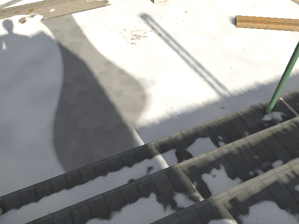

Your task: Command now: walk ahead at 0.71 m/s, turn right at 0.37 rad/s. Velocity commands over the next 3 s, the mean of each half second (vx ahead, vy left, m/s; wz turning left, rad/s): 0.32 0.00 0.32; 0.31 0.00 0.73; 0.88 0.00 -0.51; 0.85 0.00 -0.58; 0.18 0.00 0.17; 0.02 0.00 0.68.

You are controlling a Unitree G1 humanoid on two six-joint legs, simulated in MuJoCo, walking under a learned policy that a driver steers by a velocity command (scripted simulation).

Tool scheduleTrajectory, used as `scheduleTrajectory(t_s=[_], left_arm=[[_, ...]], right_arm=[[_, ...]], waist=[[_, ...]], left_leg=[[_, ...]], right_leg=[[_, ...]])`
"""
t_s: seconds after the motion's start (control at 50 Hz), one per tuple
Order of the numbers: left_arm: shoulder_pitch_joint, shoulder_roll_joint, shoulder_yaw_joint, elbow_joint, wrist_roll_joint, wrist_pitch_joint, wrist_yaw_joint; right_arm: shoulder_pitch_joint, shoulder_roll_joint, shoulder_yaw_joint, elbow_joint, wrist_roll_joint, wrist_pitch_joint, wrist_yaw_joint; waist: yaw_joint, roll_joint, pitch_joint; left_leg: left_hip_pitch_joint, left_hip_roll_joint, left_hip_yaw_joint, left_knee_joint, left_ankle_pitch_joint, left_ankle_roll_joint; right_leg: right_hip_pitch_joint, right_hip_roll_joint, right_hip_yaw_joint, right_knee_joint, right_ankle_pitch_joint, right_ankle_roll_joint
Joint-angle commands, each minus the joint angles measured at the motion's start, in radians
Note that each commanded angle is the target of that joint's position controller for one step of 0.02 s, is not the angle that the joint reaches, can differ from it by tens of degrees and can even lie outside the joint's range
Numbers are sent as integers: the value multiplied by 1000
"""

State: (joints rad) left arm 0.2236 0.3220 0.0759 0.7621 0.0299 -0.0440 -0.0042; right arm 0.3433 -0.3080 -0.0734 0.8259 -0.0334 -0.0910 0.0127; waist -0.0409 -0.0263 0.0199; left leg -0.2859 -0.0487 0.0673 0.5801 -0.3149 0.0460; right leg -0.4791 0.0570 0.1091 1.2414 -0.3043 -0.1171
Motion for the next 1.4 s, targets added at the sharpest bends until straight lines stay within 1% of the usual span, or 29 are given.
scheduleTrajectory(t_s=[0.02,0.06,0.08,0.1,0.12,0.14,0.16,0.22,0.28,0.32,0.34,0.36,0.38,0.4,0.46,0.54,0.66,0.72,0.76,0.8,0.9,0.92,0.94,1.04,1.22,1.28,1.32,1.36,1.4], left_arm=[[65,2,-6,-49,13,26,11],[-29,-13,-19,-89,23,23,-3],[-51,-133,-98,-144,89,-15,-83],[6,-144,-106,-119,90,-25,-119],[34,-13,-32,-39,17,-4,-63],[-143,37,-23,-99,17,-16,-34],[-235,-45,-101,-171,93,-51,-67],[-153,-81,-115,-154,66,-10,-86],[92,48,-67,-102,92,11,-57],[471,123,-15,35,62,7,-24],[571,129,-1,2,84,10,-42],[543,99,-5,-38,106,14,-82],[442,160,9,-45,126,6,-66],[239,209,18,-46,67,-18,-63],[-30,1,-27,-68,72,-82,-8],[32,62,-4,-29,87,-118,82],[-35,163,45,-83,71,-88,92],[38,-46,-13,-228,82,-107,73],[-190,-30,-27,-270,-10,-102,56],[-56,40,-15,-181,47,-78,54],[61,-39,-81,-123,67,-30,-48],[67,19,-19,-104,13,14,-10],[6,60,-14,-116,-6,33,-1],[-172,12,6,-121,6,46,-31],[-264,-51,-6,-80,-21,44,-44],[121,20,25,31,-19,66,-7],[455,87,68,150,-4,58,-12],[360,125,30,125,-57,38,-29],[308,128,46,117,-36,37,-2]], right_arm=[[86,-54,9,-10,20,-52,16],[69,-75,17,-7,39,-41,10],[6,49,47,-21,-59,-81,26],[-23,-9,34,-33,-84,-81,22],[69,-117,8,8,48,-44,17],[232,-59,29,36,66,-39,4],[282,81,75,56,-44,-79,-42],[220,-42,59,34,-71,-40,-28],[264,-71,72,29,3,-35,-15],[315,-51,98,39,-22,4,44],[522,103,121,61,-12,-5,65],[575,14,102,33,-2,-16,71],[314,-29,84,-75,30,-10,77],[60,9,91,-231,16,-12,50],[187,133,119,-152,-53,47,21],[121,108,83,-139,-53,90,99],[-60,-36,-15,-226,-36,44,93],[194,-297,-100,-187,-33,-23,22],[388,-99,-53,-50,-51,-58,53],[123,-11,3,-86,-1,-35,89],[-64,-33,47,-43,-52,-38,38],[77,-164,-25,-24,56,26,9],[133,-173,-23,-9,61,47,0],[210,-41,-3,36,24,29,-30],[218,-45,10,55,-17,23,-60],[118,-105,-2,86,-30,13,-68],[2,-73,-8,78,-28,22,-72],[20,41,39,-54,-16,15,-60],[-66,-83,13,-72,-26,2,-40]], waist=[[64,74,51],[69,108,36],[65,77,-142],[84,55,-88],[106,78,-75],[-9,60,2],[-75,65,57],[-44,48,12],[64,-51,80],[170,-145,-150],[120,-346,-524],[130,-213,-708],[148,-76,-432],[98,-60,-249],[-109,-28,5],[-34,-65,19],[13,-57,14],[3,260,-353],[-177,135,-11],[-26,127,52],[66,31,-21],[107,-61,-46],[58,-39,-19],[-45,81,54],[-112,134,205],[77,180,39],[294,-102,-20],[106,-182,-124],[120,-87,-146]], left_leg=[[99,309,-329,-239,777,183],[82,252,-166,-224,1006,133],[82,175,-145,-204,662,165],[-50,144,-125,-134,601,176],[-29,214,-129,-106,932,138],[130,174,-205,-89,738,136],[222,80,-196,25,268,93],[-333,-13,-136,140,-18,75],[-309,-19,-262,396,-182,48],[-278,-56,-218,853,54,-46],[-476,-80,-210,1438,-637,-104],[-606,-28,-221,1729,-710,-153],[-798,-6,-160,1735,-637,-177],[-885,73,-183,1542,-509,-155],[-353,176,-128,1027,-144,-107],[-204,171,-17,454,243,-69],[-96,82,54,174,101,0],[634,291,-573,-61,707,447],[558,365,-777,-224,-81,333],[182,300,-683,-223,-363,293],[-354,152,-450,-125,-286,239],[-192,200,-543,-204,-90,242],[-106,192,-529,-175,-69,250],[30,175,-439,-4,-314,218],[-73,190,-210,181,-97,130],[-13,243,-96,597,497,136],[-180,67,75,1450,243,64],[-756,42,-63,1580,-355,22],[-883,128,-181,1177,-269,-28]], right_leg=[[-165,-48,81,-149,19,18],[-115,-32,-24,-329,149,25],[-85,-110,-7,-302,173,77],[-6,-90,-27,-219,318,80],[56,-43,-156,-263,471,29],[-181,-77,-106,-361,603,16],[-391,-170,29,-573,685,76],[278,-122,-104,-719,1057,71],[463,-147,-132,-946,919,92],[916,-283,-147,-988,1243,-36],[1331,-558,26,-478,2054,-334],[1382,-735,141,-371,2204,-481],[1079,-674,162,-466,1950,-382],[727,-707,236,-648,1167,-335],[-81,-524,-131,-897,960,-209],[-24,-471,-242,-942,305,-35],[208,-532,-281,-814,22,26],[-241,-129,-232,-105,-522,211],[-665,-74,36,-13,-396,144],[-553,-123,48,82,-247,102],[-275,-120,-21,205,154,108],[-252,-160,-73,18,238,142],[-308,-167,-54,-81,328,149],[-415,-143,12,-387,684,148],[-93,-41,-132,-626,581,46],[274,-53,-257,-603,478,-29],[599,-72,-93,-944,408,-152],[888,-214,164,-460,1151,-193],[796,-359,572,-772,81,-355]])
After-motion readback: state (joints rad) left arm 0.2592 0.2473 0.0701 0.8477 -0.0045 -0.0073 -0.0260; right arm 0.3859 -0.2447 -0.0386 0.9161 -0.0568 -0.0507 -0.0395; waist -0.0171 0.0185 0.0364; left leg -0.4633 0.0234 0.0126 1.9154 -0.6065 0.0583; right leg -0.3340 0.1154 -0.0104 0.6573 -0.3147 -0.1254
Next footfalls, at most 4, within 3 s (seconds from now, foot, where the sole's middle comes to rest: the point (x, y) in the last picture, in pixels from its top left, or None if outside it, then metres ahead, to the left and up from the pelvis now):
0.32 right None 0.41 -0.12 -0.94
0.68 left None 0.37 0.14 -0.94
1.32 right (126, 202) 0.73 0.14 -1.12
1.74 left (90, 179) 0.98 0.40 -1.30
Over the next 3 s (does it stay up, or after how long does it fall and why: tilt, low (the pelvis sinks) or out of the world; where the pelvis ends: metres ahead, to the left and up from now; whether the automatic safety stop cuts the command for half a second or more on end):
stays up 1.48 0.38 -0.71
